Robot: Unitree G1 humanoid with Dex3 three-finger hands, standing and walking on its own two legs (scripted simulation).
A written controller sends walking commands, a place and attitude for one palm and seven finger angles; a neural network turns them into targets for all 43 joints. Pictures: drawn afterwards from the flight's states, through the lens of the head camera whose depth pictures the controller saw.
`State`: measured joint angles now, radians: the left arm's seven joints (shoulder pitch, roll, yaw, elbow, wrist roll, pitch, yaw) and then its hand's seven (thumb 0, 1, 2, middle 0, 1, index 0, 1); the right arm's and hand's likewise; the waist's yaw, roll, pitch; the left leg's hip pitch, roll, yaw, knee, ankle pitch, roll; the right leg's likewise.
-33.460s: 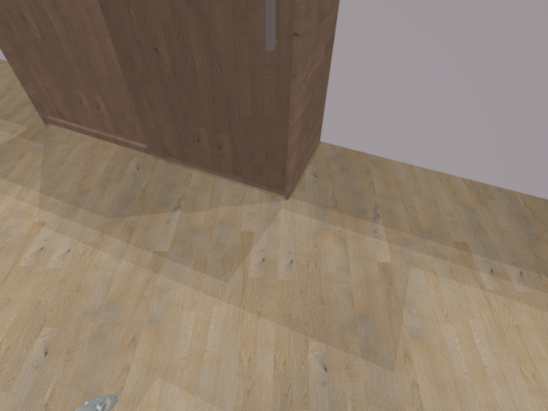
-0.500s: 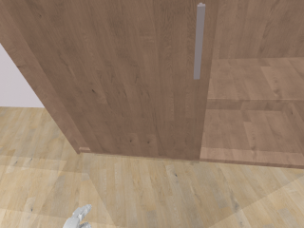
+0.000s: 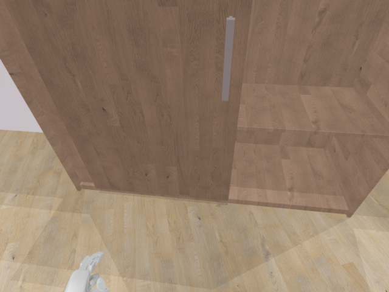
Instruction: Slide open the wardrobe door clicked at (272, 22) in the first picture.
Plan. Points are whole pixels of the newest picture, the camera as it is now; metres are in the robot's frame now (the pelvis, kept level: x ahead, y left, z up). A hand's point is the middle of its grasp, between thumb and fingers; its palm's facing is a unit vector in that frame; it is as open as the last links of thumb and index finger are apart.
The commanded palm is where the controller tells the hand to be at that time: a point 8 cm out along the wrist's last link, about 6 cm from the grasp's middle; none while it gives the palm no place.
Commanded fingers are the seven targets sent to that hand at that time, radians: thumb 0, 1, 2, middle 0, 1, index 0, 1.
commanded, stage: stop stepping back and stand still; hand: right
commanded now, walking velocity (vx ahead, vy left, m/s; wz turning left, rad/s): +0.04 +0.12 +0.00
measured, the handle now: (227, 61) +0.81 -0.08 +0.15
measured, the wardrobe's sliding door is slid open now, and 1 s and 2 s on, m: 0.68 0.68 0.68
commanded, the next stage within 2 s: let the arm hang, fingers relaxed in 0.20 s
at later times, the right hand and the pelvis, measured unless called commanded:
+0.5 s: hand out of the picture +0.18 -0.23 -0.11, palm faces +0.10 +0.94 -0.32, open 7.4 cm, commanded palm none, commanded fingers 0.00 -0.90 -0.90 0.20 0.30 0.20 0.30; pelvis +0.03 -0.01 -0.01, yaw -4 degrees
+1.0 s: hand out of the picture +0.05 -0.21 -0.16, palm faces +0.03 +0.98 -0.22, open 7.3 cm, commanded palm none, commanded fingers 0.00 -0.90 -0.90 0.20 0.30 0.20 0.30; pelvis +0.06 -0.03 +0.02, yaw -2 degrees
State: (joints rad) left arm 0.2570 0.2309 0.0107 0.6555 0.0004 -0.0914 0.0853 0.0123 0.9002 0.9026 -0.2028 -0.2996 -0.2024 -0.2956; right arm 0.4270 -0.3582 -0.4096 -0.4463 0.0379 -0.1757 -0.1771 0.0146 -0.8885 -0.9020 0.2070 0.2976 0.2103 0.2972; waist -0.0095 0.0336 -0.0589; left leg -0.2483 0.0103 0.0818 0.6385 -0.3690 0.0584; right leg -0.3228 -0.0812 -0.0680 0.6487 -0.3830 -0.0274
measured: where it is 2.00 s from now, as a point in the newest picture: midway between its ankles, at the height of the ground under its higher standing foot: outside the picture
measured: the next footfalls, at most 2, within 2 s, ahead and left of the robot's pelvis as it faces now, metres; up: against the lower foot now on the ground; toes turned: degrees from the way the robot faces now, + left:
none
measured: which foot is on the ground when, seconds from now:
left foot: down 0.00-1.00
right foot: down 0.00-1.00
